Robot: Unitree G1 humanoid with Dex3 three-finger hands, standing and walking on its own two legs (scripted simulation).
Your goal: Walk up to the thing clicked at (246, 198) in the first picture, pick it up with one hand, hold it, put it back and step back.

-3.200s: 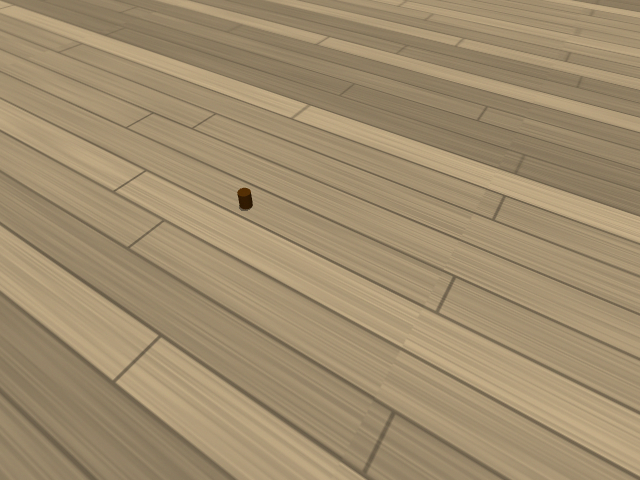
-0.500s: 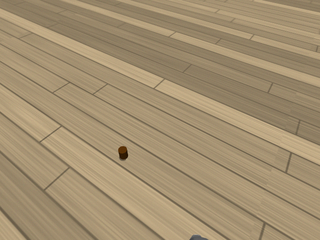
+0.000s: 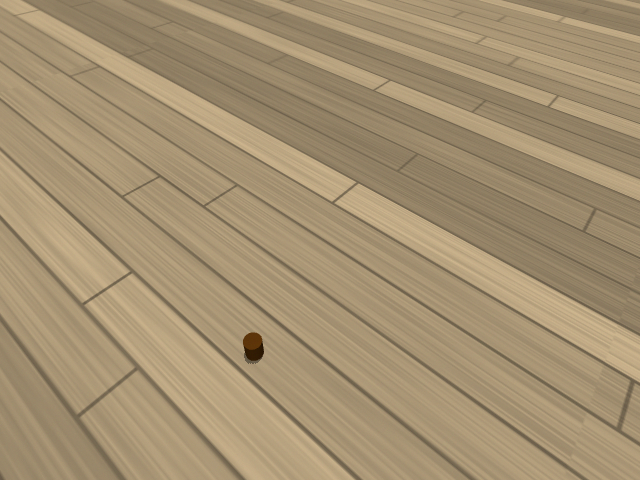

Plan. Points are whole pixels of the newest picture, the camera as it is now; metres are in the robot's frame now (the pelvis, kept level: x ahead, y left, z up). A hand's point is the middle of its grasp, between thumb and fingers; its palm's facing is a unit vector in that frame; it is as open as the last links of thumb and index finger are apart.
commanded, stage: walk up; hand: left
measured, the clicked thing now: (253, 346) +0.65 +0.24 -0.72
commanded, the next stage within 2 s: stand in 1.98 s
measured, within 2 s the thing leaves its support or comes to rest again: neither
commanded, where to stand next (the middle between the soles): +0.25 +0.00 m, yaw +0 degrees
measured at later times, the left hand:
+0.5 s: hand (161, 434) +0.22 +0.24 -0.12, palm faces -0.04 -0.90 -0.44, open 7.4 cm
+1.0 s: hand (171, 415) +0.25 +0.25 -0.15, palm faces -0.02 -0.94 -0.35, open 7.4 cm
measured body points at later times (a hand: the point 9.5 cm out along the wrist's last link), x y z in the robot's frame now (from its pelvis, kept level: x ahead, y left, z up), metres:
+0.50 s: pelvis +0.14 -0.04 +0.00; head +0.16 -0.06 +0.44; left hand +0.22 +0.29 -0.09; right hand +0.19 -0.36 -0.13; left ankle +0.12 +0.10 -0.68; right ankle +0.21 -0.16 -0.72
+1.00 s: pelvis +0.18 -0.01 +0.00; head +0.19 -0.01 +0.45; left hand +0.25 +0.29 -0.13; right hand +0.28 -0.32 -0.12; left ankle +0.22 +0.11 -0.72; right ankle +0.21 -0.16 -0.72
